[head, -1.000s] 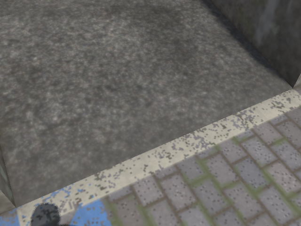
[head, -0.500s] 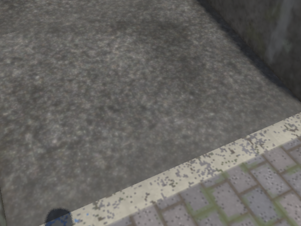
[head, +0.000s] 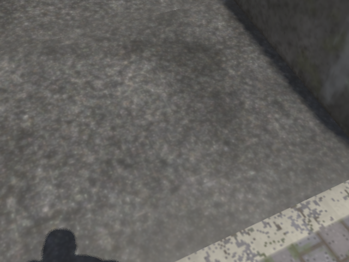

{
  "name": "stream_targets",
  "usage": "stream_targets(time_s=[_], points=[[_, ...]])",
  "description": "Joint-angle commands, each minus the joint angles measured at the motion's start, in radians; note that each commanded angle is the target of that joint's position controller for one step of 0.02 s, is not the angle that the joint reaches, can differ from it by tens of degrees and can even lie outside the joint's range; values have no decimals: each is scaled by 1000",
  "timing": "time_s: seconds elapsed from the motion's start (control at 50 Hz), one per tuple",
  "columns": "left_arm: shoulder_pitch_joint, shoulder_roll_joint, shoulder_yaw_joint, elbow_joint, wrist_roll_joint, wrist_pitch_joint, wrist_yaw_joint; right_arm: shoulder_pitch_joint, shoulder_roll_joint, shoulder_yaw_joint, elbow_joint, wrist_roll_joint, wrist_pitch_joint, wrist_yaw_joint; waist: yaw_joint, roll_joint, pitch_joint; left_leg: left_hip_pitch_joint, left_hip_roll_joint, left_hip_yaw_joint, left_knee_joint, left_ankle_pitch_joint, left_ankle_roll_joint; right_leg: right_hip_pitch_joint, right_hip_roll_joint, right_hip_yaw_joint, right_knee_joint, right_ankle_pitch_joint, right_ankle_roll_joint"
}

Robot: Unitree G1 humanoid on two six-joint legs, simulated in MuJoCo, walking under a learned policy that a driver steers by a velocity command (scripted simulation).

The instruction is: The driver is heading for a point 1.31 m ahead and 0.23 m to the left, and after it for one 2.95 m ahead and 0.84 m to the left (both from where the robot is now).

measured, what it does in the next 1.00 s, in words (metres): walks ahead, turning left: right foot, then left foot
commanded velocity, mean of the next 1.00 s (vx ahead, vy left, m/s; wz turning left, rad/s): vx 0.50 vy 0.00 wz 0.41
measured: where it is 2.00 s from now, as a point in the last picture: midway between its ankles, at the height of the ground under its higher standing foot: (128, 143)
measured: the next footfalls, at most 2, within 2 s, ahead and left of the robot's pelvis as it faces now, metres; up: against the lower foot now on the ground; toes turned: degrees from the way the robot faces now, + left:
right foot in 0.26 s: +0.31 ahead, -0.15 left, +0.00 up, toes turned +13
left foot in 0.78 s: +0.48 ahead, +0.21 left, +0.01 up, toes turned +30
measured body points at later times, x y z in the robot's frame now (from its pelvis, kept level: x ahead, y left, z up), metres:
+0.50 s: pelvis +0.25 -0.05 +0.01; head +0.27 -0.06 +0.45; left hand +0.24 +0.23 -0.11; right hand +0.45 -0.28 -0.11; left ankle +0.24 +0.11 -0.65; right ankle +0.27 -0.16 -0.74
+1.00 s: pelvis +0.46 +0.11 +0.01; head +0.47 +0.13 +0.46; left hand +0.43 +0.40 -0.12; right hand +0.66 -0.09 -0.10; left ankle +0.44 +0.19 -0.73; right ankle +0.53 -0.04 -0.62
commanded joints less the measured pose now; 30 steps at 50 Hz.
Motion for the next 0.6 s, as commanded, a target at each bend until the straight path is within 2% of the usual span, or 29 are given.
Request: stream_targets(time_s=[0.02, 0.06, 0.1, 0.16, 0.2, 0.22, 0.24, 0.26, 0.28, 0.3, 0.32, 0.34, 0.36, 0.38, 0.42, 0.5, 0.6], points=[[58, 63, 17, -61, 18, 16, 22, -80, -139, -27, -96, 3, -25, -18, 64, 60, 26, -180, 242, -245, -211, 12, 186, 40, -25, -29, -177, 121, 49], [-56, 50, 11, -100, 17, 16, 26, -27, -158, -35, -90, 9, -21, -32, 24, 72, 31, -192, 217, -228, -193, 3, 155, 66, 1, -34, -369, 256, 61], [-137, 43, 6, -124, 5, 13, 22, 24, -173, -41, -84, 19, -15, -38, -13, 89, 11, -158, 210, -231, -159, -11, 131, 111, 40, -36, -513, 332, 75], [-207, 74, 12, -157, -14, 8, 12, 71, -171, -43, -77, 31, -3, -42, -40, 99, -10, -59, 246, -309, -98, -97, 115, 134, 59, -8, -619, 323, 85], [-215, 107, 23, -173, -18, -3, 4, 75, -167, -44, -82, 28, 5, -48, -28, 108, -21, 7, 266, -376, -32, -142, 100, 170, 65, 11, -684, 252, 71], [-194, 120, 30, -172, -20, -10, 0, 65, -168, -45, -90, 23, 9, -50, -9, 119, -27, 22, 265, -400, 9, -142, 91, 211, 67, 6, -709, 205, 57], [-129, 133, 39, -156, -18, -16, 1, 54, -152, -40, -99, 20, 14, -51, 27, 128, -48, 17, 239, -405, 72, -130, 72, 296, 67, -7, -746, 167, 35], [-13, 165, 54, -134, -9, -22, 6, 39, -109, -26, -115, 14, 13, -50, 81, 114, -115, -43, 190, -368, 213, -122, 39, 469, 7, 28, -760, 142, -7], [160, 230, 70, -113, 0, -20, 12, 56, -26, -1, -136, -1, 8, -46, 133, -46, -260, -187, 99, -233, 545, -311, -9, 730, -196, 213, -761, 116, -76], [207, 289, 88, -86, 7, -3, 5, 158, -24, 4, -179, 35, -8, -41, 68, -385, -314, -519, 36, -132, 777, -502, -30, 930, -381, 664, -866, -112, -219], [153, 179, 68, -118, 7, -4, -1, 138, -142, -19, -150, 49, -4, -46, 86, -209, -221, -602, 118, -175, 916, -428, -44, 850, -352, 649, -890, -221, -198], [117, 127, 54, -128, 0, -2, -1, 57, -173, -31, -160, 41, 4, -46, 96, -105, -129, -611, 145, -164, 947, -330, -50, 749, -307, 476, -888, -134, -156], [63, 113, 46, -135, 2, 1, -5, 35, -149, -31, -161, 29, 12, -47, 71, -31, -88, -562, 177, -148, 932, -254, -66, 647, -254, 353, -910, 3, -136], [28, 97, 42, -131, 2, 5, -7, 13, -135, -34, -171, 20, 17, -44, 52, -39, -47, -546, 202, -140, 893, -208, -76, 582, -215, 268, -935, 88, -130], [21, 93, 43, -115, 6, 3, -9, 5, -96, -32, -187, 24, 30, -33, 35, -77, -24, -493, 229, -98, 875, -157, -89, 501, -167, 131, -981, 201, -124], [65, 127, 59, -79, 3, 0, -5, -58, -72, -29, -239, 21, 40, -27, 41, -48, -16, -553, 242, -93, 790, -68, -112, 523, -177, 0, -1006, 390, -154], [90, 160, 67, -62, 1, 20, 6, -194, -57, -21, -297, 19, 39, -3, 79, -45, 15, -541, 238, -41, 554, 93, -105, 564, -179, -130, -1012, 389, -134]])
Velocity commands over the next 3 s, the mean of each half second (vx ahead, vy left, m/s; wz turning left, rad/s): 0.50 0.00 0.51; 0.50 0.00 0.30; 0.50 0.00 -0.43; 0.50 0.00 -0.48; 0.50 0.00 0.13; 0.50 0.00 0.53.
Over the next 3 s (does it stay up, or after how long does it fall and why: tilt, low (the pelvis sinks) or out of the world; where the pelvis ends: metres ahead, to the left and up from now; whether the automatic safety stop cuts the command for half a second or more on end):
stays up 1.48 0.22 0.15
